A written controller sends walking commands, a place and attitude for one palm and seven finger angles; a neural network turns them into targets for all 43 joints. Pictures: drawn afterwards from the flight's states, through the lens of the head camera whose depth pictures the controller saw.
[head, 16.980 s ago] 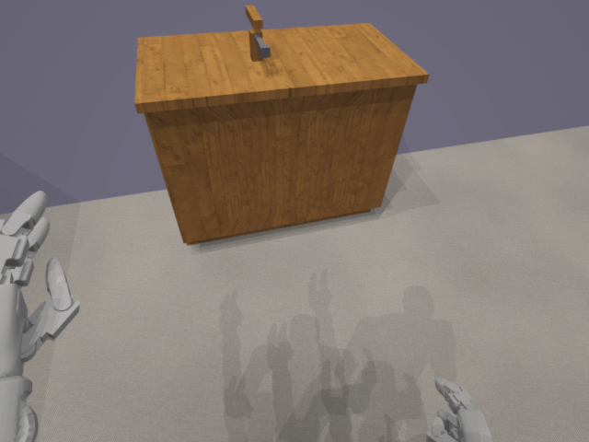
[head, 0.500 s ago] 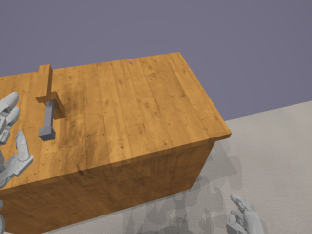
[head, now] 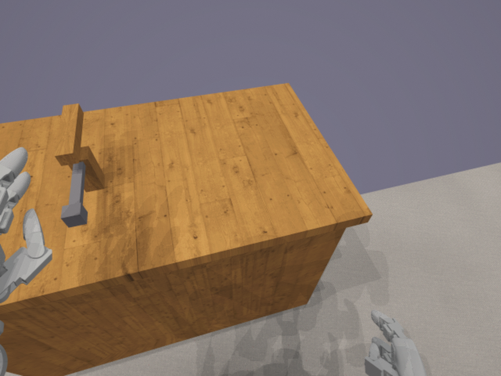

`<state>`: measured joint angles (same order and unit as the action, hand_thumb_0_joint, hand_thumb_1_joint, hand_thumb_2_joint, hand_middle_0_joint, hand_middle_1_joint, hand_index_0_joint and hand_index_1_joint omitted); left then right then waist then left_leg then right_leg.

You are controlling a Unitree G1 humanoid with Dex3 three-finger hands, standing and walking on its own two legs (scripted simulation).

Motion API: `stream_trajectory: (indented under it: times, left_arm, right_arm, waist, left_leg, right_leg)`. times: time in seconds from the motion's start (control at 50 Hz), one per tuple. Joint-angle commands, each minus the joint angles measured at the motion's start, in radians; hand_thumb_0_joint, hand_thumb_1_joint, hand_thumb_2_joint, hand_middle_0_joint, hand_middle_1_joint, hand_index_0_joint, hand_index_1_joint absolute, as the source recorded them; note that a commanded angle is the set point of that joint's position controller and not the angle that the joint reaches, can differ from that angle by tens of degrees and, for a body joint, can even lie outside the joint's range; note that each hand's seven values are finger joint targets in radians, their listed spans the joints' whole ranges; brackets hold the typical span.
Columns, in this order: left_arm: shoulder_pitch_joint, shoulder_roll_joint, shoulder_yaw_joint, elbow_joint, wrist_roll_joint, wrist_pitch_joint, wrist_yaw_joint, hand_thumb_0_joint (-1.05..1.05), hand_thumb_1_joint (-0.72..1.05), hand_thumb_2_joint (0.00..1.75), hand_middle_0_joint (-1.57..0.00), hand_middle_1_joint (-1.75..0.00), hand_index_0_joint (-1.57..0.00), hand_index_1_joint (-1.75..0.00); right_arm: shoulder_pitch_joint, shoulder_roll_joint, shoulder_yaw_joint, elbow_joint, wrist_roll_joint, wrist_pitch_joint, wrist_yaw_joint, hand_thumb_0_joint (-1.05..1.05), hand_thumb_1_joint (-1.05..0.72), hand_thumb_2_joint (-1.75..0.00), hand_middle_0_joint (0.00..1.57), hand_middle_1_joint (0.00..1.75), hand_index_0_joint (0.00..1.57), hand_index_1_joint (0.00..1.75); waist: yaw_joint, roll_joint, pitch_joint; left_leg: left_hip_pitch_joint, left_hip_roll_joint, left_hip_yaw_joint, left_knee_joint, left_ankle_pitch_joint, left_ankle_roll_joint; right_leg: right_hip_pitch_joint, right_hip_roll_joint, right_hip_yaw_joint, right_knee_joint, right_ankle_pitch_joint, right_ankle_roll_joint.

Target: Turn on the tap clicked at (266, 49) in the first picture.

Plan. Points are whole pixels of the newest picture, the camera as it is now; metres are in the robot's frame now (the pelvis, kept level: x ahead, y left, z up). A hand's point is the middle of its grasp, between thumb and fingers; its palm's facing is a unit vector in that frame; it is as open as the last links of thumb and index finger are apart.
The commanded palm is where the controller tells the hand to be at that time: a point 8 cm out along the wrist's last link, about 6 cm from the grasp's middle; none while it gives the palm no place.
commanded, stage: shuffle to correct the standing spot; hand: left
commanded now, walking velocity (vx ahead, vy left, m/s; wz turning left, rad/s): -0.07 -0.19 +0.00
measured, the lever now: (74, 215) +0.34 +0.31 +0.05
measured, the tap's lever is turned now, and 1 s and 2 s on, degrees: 0 0 0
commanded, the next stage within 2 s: come to a stop and stand still in 1.18 s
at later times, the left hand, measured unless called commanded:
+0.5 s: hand (51, 246) +0.23 +0.24 +0.16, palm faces +0.33 -0.84 -0.43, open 7.4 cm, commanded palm +0.17 +0.28 +0.18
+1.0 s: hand (51, 254) +0.22 +0.24 +0.16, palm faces +0.33 -0.85 -0.41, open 7.4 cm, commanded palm +0.16 +0.28 +0.18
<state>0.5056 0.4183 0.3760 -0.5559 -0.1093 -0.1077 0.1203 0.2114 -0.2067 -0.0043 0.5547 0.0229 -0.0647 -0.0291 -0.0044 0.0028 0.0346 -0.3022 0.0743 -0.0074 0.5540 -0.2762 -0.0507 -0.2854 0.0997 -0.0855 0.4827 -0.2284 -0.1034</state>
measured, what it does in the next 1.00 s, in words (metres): stands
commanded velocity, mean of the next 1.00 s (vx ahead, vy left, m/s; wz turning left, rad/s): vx -0.07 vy -0.19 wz -0.03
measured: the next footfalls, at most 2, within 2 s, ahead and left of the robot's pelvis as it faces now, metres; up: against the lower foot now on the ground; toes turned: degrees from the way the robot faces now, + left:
none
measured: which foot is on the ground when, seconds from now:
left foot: down 0.00-1.00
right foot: down 0.00-1.00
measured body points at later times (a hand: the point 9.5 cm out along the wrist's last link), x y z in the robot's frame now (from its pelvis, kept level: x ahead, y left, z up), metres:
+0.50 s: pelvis +0.01 +0.00 +0.00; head +0.04 +0.01 +0.45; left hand +0.20 +0.29 +0.19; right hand +0.18 -0.23 -0.08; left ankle +0.01 +0.15 -0.73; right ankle +0.02 -0.05 -0.73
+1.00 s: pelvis +0.00 +0.00 +0.00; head +0.03 +0.00 +0.45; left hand +0.19 +0.28 +0.19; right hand +0.17 -0.24 -0.08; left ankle +0.01 +0.15 -0.73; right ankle +0.02 -0.05 -0.73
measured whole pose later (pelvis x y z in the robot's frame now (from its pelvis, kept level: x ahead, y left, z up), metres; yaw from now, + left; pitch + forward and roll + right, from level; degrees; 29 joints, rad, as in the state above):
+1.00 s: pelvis +0.00 +0.00 +0.00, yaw +0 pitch +1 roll -1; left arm 0.51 0.42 0.38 -0.57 -0.11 -0.10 0.12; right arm 0.20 -0.21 -0.01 0.54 0.02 -0.05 -0.03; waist 0.00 0.00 0.04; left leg -0.32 0.08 0.00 0.59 -0.30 -0.05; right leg -0.30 0.11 -0.08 0.51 -0.24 -0.11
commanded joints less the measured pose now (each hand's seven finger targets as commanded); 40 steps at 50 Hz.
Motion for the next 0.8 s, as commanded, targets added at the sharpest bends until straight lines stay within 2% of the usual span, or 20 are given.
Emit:
stream_trajectory:
  times: [0.0, 0.02, 0.1, 0.12, 0.18, 0.2, 0.26, 0.28, 0.34, 0.38, 0.42, 0.48, 0.5, 0.58, 0.6, 0.62, 0.68, 0.7, 0.74, 0.78]
  left_arm:
    - [-0.038, 0.172, 0.121, -0.211, 0.001, -0.061, 0.013, 0.00, 0.90, 0.90, -0.20, -0.30, -0.20, -0.30]
    - [-0.039, 0.153, 0.105, -0.205, 0.002, -0.063, 0.013, 0.00, 0.90, 0.90, -0.20, -0.30, -0.20, -0.30]
    - [-0.029, 0.177, 0.126, -0.210, -0.002, -0.060, 0.017, 0.00, 0.90, 0.90, -0.20, -0.30, -0.20, -0.30]
    - [-0.033, 0.157, 0.109, -0.208, -0.003, -0.062, 0.016, 0.00, 0.90, 0.90, -0.20, -0.30, -0.20, -0.30]
    - [-0.044, 0.169, 0.120, -0.215, -0.003, -0.061, 0.018, 0.00, 0.90, 0.90, -0.20, -0.30, -0.20, -0.30]
    - [-0.044, 0.177, 0.120, -0.229, -0.005, -0.063, 0.019, 0.00, 0.90, 0.90, -0.20, -0.30, -0.20, -0.30]
    - [-0.046, 0.165, 0.116, -0.212, 0.000, -0.064, 0.020, 0.00, 0.90, 0.90, -0.20, -0.30, -0.20, -0.30]
    - [-0.046, 0.169, 0.122, -0.210, 0.002, -0.063, 0.020, 0.00, 0.90, 0.90, -0.20, -0.30, -0.20, -0.30]
    - [-0.053, 0.165, 0.114, -0.216, 0.004, -0.064, 0.018, 0.00, 0.90, 0.90, -0.20, -0.30, -0.20, -0.30]
    - [-0.043, 0.162, 0.113, -0.204, 0.007, -0.060, 0.015, 0.00, 0.90, 0.90, -0.20, -0.30, -0.20, -0.30]
    - [-0.036, 0.156, 0.106, -0.210, 0.006, -0.063, 0.011, 0.00, 0.90, 0.90, -0.20, -0.30, -0.20, -0.30]
    - [-0.041, 0.167, 0.117, -0.201, 0.006, -0.058, 0.009, 0.00, 0.90, 0.90, -0.20, -0.30, -0.20, -0.30]
    - [-0.030, 0.176, 0.122, -0.214, 0.001, -0.058, 0.009, 0.00, 0.90, 0.90, -0.20, -0.30, -0.20, -0.30]
    - [-0.033, 0.172, 0.122, -0.210, -0.003, -0.057, 0.012, 0.00, 0.90, 0.90, -0.20, -0.30, -0.20, -0.30]
    - [-0.022, 0.184, 0.131, -0.216, -0.008, -0.058, 0.013, 0.00, 0.90, 0.90, -0.20, -0.30, -0.20, -0.30]
    - [-0.021, 0.167, 0.119, -0.216, -0.008, -0.061, 0.014, 0.00, 0.90, 0.90, -0.20, -0.30, -0.20, -0.30]
    - [-0.020, 0.179, 0.135, -0.216, -0.009, -0.060, 0.016, 0.00, 0.90, 0.90, -0.20, -0.30, -0.20, -0.30]
    - [-0.012, 0.189, 0.140, -0.230, -0.011, -0.062, 0.016, 0.00, 0.90, 0.90, -0.20, -0.30, -0.20, -0.30]
    - [-0.009, 0.182, 0.138, -0.221, -0.008, -0.062, 0.015, 0.00, 0.90, 0.90, -0.20, -0.30, -0.20, -0.30]
    - [-0.007, 0.179, 0.138, -0.212, -0.005, -0.060, 0.015, 0.00, 0.90, 0.90, -0.20, -0.30, -0.20, -0.30]
  right_arm:
    - [-0.084, -0.114, -0.043, -0.156, 0.005, -0.050, -0.009, 0.00, -0.90, -0.90, 0.20, 0.30, 0.20, 0.30]
    - [-0.077, -0.116, -0.042, -0.154, 0.002, -0.049, -0.009, 0.00, -0.90, -0.90, 0.20, 0.30, 0.20, 0.30]
    - [-0.082, -0.111, -0.043, -0.154, 0.007, -0.050, -0.008, 0.00, -0.90, -0.90, 0.20, 0.30, 0.20, 0.30]
    - [-0.074, -0.112, -0.040, -0.151, 0.002, -0.047, -0.007, 0.00, -0.90, -0.90, 0.20, 0.30, 0.20, 0.30]
    - [-0.076, -0.112, -0.045, -0.157, 0.004, -0.048, -0.007, 0.00, -0.90, -0.90, 0.20, 0.30, 0.20, 0.30]
    - [-0.087, -0.110, -0.040, -0.154, 0.008, -0.049, -0.010, 0.00, -0.90, -0.90, 0.20, 0.30, 0.20, 0.30]
    - [-0.082, -0.114, -0.039, -0.154, 0.000, -0.048, -0.010, 0.00, -0.90, -0.90, 0.20, 0.30, 0.20, 0.30]
    - [-0.080, -0.115, -0.041, -0.156, 0.000, -0.048, -0.010, 0.00, -0.90, -0.90, 0.20, 0.30, 0.20, 0.30]
    - [-0.083, -0.120, -0.042, -0.156, 0.000, -0.050, -0.010, 0.00, -0.90, -0.90, 0.20, 0.30, 0.20, 0.30]
    - [-0.077, -0.121, -0.045, -0.159, -0.001, -0.048, -0.007, 0.00, -0.90, -0.90, 0.20, 0.30, 0.20, 0.30]
    - [-0.080, -0.121, -0.041, -0.158, -0.002, -0.046, -0.008, 0.00, -0.90, -0.90, 0.20, 0.30, 0.20, 0.30]
    - [-0.071, -0.121, -0.049, -0.162, -0.001, -0.044, -0.004, 0.00, -0.90, -0.90, 0.20, 0.30, 0.20, 0.30]
    - [-0.079, -0.118, -0.047, -0.160, 0.003, -0.045, -0.006, 0.00, -0.90, -0.90, 0.20, 0.30, 0.20, 0.30]
    - [-0.067, -0.117, -0.051, -0.161, 0.001, -0.042, -0.004, 0.00, -0.90, -0.90, 0.20, 0.30, 0.20, 0.30]
    - [-0.073, -0.112, -0.048, -0.154, 0.005, -0.042, -0.007, 0.00, -0.90, -0.90, 0.20, 0.30, 0.20, 0.30]
    - [-0.070, -0.113, -0.047, -0.152, 0.001, -0.040, -0.006, 0.00, -0.90, -0.90, 0.20, 0.30, 0.20, 0.30]
    - [-0.072, -0.116, -0.051, -0.156, 0.003, -0.037, -0.005, 0.00, -0.90, -0.90, 0.20, 0.30, 0.20, 0.30]
    - [-0.084, -0.113, -0.047, -0.154, 0.006, -0.037, -0.008, 0.00, -0.90, -0.90, 0.20, 0.30, 0.20, 0.30]
    - [-0.084, -0.116, -0.046, -0.159, 0.000, -0.035, -0.008, 0.00, -0.90, -0.90, 0.20, 0.30, 0.20, 0.30]
    - [-0.080, -0.118, -0.050, -0.163, 0.002, -0.032, -0.007, 0.00, -0.90, -0.90, 0.20, 0.30, 0.20, 0.30]
  waist:
    - [0.002, 0.053, -0.158]
    - [0.000, 0.041, -0.160]
    - [-0.001, 0.033, -0.157]
    - [-0.004, 0.034, -0.158]
    - [-0.001, 0.017, -0.143]
    - [-0.004, 0.049, -0.138]
    - [-0.002, 0.058, -0.130]
    - [0.001, 0.050, -0.134]
    - [0.001, 0.095, -0.151]
    - [0.004, 0.083, -0.158]
    - [0.002, 0.100, -0.163]
    - [0.004, 0.054, -0.175]
    - [0.001, 0.064, -0.181]
    - [-0.003, 0.019, -0.176]
    - [-0.007, 0.020, -0.182]
    - [-0.009, 0.016, -0.187]
    - [-0.006, 0.007, -0.181]
    - [-0.008, 0.039, -0.183]
    - [-0.003, 0.049, -0.163]
    - [-0.001, 0.034, -0.154]
  left_leg:
    - [0.062, 0.088, -0.080, -0.054, 0.129, 0.084]
    - [0.057, 0.085, -0.076, -0.049, 0.127, 0.084]
    - [0.070, 0.065, -0.058, -0.017, 0.109, 0.077]
    - [0.058, 0.061, -0.058, -0.015, 0.100, 0.077]
    - [0.058, 0.055, -0.054, -0.007, 0.047, 0.076]
    - [0.072, 0.059, -0.062, -0.026, 0.059, 0.077]
    - [0.039, 0.077, -0.081, -0.060, 0.037, 0.086]
    - [0.039, 0.081, -0.083, -0.059, 0.040, 0.088]
    - [0.044, 0.103, -0.105, -0.087, 0.128, 0.090]
    - [0.044, 0.111, -0.110, -0.081, 0.165, 0.091]
    - [0.053, 0.117, -0.107, -0.081, 0.196, 0.090]
    - [0.051, 0.106, -0.091, -0.045, 0.189, 0.083]
    - [0.077, 0.095, -0.079, -0.033, 0.206, 0.081]
    - [0.070, 0.061, -0.050, 0.025, 0.147, 0.071]
    - [0.084, 0.056, -0.047, 0.028, 0.158, 0.070]
    - [0.080, 0.054, -0.045, 0.031, 0.160, 0.070]
    - [0.074, 0.052, -0.043, 0.042, 0.175, 0.069]
    - [0.096, 0.058, -0.049, 0.025, 0.211, 0.071]
    - [0.066, 0.073, -0.066, 0.004, 0.197, 0.078]
    - [0.057, 0.078, -0.058, 0.017, 0.167, 0.079]
  right_leg:
    - [0.059, -0.190, 0.171, -0.101, 0.149, 0.066]
    - [0.060, -0.190, 0.166, -0.100, 0.145, 0.062]
    - [0.041, -0.216, 0.195, -0.118, 0.144, 0.048]
    - [0.043, -0.215, 0.189, -0.118, 0.129, 0.046]
    - [0.011, -0.224, 0.212, -0.134, 0.073, 0.045]
    - [0.004, -0.220, 0.201, -0.130, 0.076, 0.037]
    - [0.021, -0.192, 0.179, -0.119, 0.051, 0.059]
    - [0.027, -0.189, 0.180, -0.116, 0.060, 0.065]
    - [0.066, -0.167, 0.147, -0.081, 0.122, 0.070]
    - [0.081, -0.162, 0.143, -0.076, 0.153, 0.074]
    - [0.086, -0.155, 0.133, -0.066, 0.172, 0.073]
    - [0.095, -0.173, 0.148, -0.076, 0.191, 0.064]
    - [0.085, -0.182, 0.161, -0.079, 0.222, 0.056]
    - [0.055, -0.220, 0.200, -0.096, 0.212, 0.033]
    - [0.052, -0.227, 0.200, -0.096, 0.228, 0.025]
    - [0.055, -0.229, 0.194, -0.091, 0.226, 0.024]
    - [0.056, -0.236, 0.199, -0.090, 0.250, 0.032]
    - [0.054, -0.233, 0.188, -0.080, 0.275, 0.029]
    - [0.055, -0.214, 0.174, -0.080, 0.238, 0.057]
    - [0.044, -0.212, 0.192, -0.088, 0.225, 0.065]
